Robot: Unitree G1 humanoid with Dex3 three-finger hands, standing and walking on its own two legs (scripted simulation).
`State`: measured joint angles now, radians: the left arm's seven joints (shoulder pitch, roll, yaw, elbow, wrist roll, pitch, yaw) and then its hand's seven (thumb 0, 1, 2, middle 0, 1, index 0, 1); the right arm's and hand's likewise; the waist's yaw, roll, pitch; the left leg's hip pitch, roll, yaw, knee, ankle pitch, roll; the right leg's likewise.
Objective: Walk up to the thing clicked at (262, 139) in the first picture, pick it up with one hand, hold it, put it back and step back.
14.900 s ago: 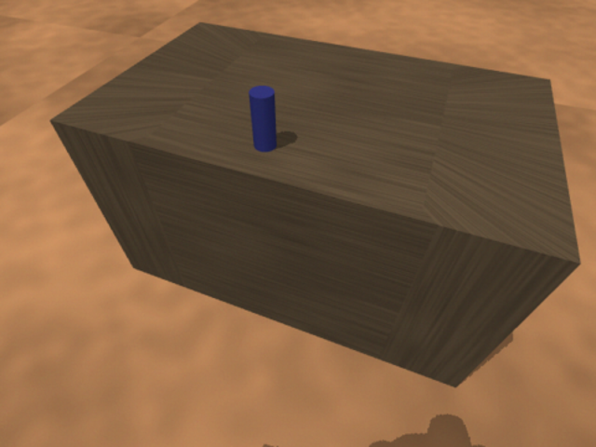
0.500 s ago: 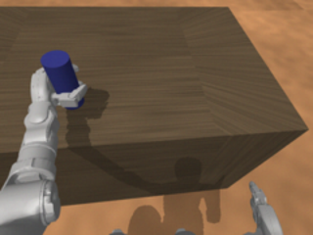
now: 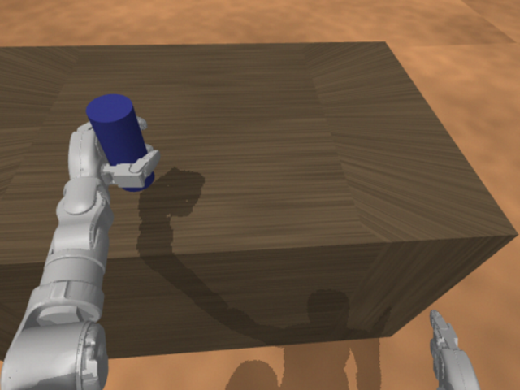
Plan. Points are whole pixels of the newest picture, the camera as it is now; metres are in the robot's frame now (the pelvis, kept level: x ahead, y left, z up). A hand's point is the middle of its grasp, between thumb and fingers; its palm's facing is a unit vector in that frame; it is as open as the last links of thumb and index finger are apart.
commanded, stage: lift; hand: left
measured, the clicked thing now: (124, 147) +0.44 +0.19 +0.14
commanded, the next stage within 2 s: hold in 0.90 s
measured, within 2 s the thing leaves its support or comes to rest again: neither
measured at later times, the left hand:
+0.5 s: hand (115, 160) +0.36 +0.17 +0.20, palm faces +0.18 -0.98 -0.05, open 7.8 cm
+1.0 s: hand (96, 168) +0.32 +0.17 +0.23, palm faces +0.18 -0.98 -0.03, open 7.8 cm
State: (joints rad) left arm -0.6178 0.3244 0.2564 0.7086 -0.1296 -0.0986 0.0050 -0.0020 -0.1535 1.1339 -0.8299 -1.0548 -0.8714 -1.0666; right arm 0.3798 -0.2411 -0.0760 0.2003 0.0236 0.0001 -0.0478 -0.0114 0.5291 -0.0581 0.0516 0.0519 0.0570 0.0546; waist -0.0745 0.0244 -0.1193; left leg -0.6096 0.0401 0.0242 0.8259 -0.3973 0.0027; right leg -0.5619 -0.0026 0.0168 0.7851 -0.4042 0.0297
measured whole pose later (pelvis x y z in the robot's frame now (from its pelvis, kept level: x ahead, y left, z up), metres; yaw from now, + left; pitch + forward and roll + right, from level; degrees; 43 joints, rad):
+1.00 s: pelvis -0.03 -0.01 +0.02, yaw +2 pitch -2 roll +0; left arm -0.34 0.25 0.22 0.01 -0.20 0.45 0.02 0.00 -0.14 1.12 -0.82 -1.06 -0.87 -1.07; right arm 0.28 -0.23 -0.08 0.57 0.04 -0.21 -0.09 -0.01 0.52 -0.06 0.05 0.05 0.06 0.05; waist 0.00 0.06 -0.06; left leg -0.30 0.02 0.01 0.60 -0.27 -0.01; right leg -0.26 -0.02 0.00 0.60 -0.31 0.02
